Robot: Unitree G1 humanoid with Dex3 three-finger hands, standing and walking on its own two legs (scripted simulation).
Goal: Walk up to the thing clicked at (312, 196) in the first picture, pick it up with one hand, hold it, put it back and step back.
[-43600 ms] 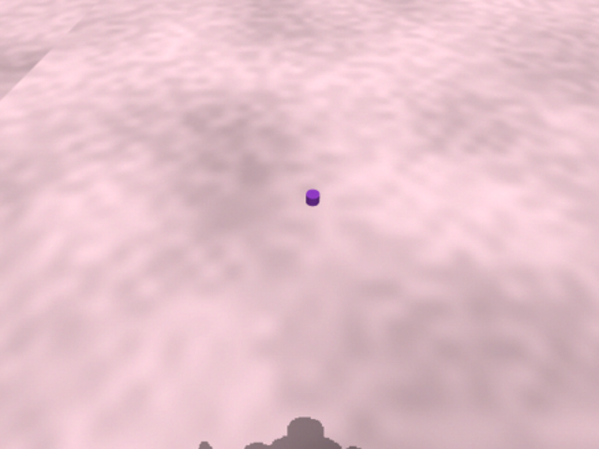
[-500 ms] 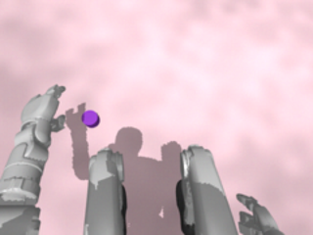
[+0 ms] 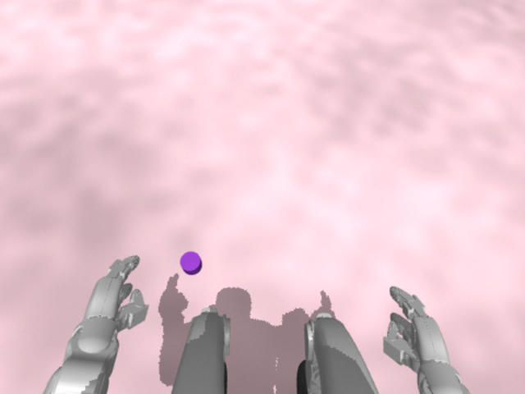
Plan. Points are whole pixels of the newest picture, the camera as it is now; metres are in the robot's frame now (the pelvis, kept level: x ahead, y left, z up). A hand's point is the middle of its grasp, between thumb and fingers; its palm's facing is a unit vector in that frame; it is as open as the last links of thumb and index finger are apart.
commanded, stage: home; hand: left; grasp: from above
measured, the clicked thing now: (191, 263) +0.47 +0.22 -0.58
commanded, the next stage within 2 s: none
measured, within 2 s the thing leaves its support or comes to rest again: neither
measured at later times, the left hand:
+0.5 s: hand (114, 321) +0.21 +0.18 +0.07, palm faces +0.10 -0.97 -0.20, open 7.4 cm
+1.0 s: hand (120, 330) +0.20 +0.18 +0.06, palm faces +0.09 -0.98 -0.20, open 7.4 cm
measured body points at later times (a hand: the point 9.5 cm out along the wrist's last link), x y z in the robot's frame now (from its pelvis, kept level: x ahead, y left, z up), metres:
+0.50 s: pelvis +0.06 +0.00 +0.11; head +0.07 +0.00 +0.56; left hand +0.20 +0.24 +0.09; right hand +0.23 -0.24 +0.05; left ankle +0.06 +0.13 -0.57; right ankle +0.05 -0.14 -0.57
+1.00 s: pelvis +0.05 -0.01 +0.11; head +0.06 +0.00 +0.56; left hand +0.20 +0.23 +0.08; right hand +0.22 -0.25 +0.05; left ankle +0.06 +0.13 -0.57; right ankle +0.05 -0.14 -0.57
